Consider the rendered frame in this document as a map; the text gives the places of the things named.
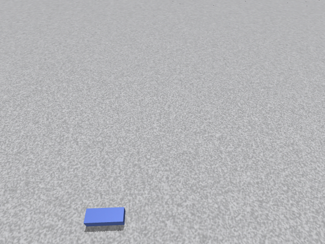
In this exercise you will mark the carton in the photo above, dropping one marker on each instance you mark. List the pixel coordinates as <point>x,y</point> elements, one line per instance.
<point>104,216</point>

